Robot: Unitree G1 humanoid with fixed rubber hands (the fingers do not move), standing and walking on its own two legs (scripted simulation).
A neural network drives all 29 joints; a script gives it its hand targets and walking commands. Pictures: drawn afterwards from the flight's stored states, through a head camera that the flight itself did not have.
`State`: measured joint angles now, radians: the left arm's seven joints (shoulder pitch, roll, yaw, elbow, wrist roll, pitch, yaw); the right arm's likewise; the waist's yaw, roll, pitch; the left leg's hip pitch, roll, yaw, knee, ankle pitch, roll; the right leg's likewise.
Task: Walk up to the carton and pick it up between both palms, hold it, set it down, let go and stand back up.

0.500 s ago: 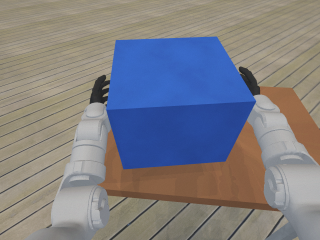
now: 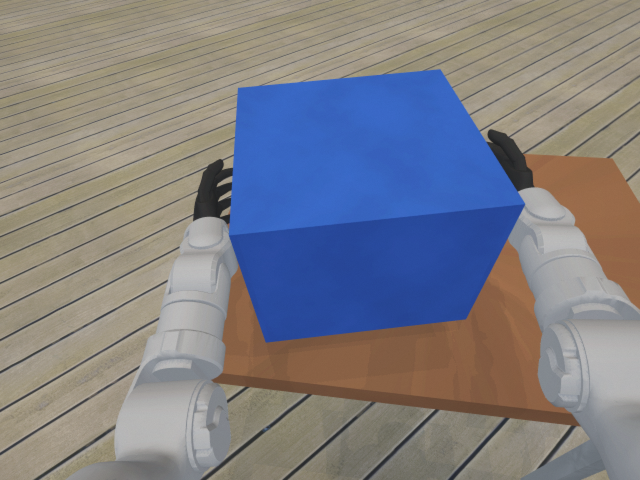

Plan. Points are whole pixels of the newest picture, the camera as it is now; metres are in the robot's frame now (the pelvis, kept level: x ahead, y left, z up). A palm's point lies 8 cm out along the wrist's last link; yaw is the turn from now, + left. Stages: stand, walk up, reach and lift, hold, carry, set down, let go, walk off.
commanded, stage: set down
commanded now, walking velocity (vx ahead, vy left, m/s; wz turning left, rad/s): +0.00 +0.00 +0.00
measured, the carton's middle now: (353, 205) +0.46 +0.02 +0.10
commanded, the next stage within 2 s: none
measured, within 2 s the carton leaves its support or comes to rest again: rests again in 1.06 s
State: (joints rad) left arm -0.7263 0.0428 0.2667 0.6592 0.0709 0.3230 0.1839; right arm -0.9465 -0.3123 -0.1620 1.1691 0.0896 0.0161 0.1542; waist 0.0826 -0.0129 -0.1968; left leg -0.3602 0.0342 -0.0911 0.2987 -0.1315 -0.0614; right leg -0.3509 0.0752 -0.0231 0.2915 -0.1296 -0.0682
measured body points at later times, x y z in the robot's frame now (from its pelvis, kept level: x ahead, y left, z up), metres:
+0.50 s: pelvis -0.01 +0.00 +0.00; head +0.04 -0.02 +0.44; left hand +0.41 +0.20 +0.10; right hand +0.48 -0.18 +0.12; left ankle +0.00 +0.16 -0.75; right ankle +0.00 -0.07 -0.75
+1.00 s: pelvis -0.01 -0.01 -0.01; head +0.07 -0.04 +0.43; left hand +0.42 +0.19 +0.07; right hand +0.50 -0.19 +0.09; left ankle +0.00 +0.16 -0.75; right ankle +0.00 -0.07 -0.75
